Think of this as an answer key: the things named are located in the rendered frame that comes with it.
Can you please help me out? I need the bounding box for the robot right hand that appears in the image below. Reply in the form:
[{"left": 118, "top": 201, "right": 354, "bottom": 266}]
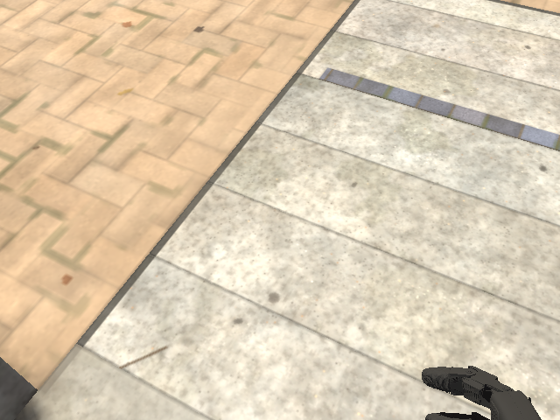
[{"left": 422, "top": 366, "right": 542, "bottom": 420}]

